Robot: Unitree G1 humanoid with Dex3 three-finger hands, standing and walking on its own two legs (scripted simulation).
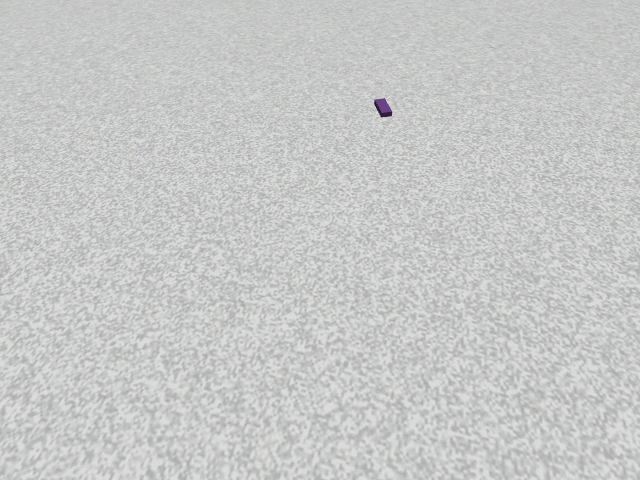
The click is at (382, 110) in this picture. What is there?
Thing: flat box
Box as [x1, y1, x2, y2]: [374, 98, 391, 116]
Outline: 375,99 374,103 380,115 391,115 391,110 384,98
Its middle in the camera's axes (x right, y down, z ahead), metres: +0.36 -0.76 +2.25
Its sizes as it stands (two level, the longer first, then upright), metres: 0.146 0.061 0.028
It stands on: the floor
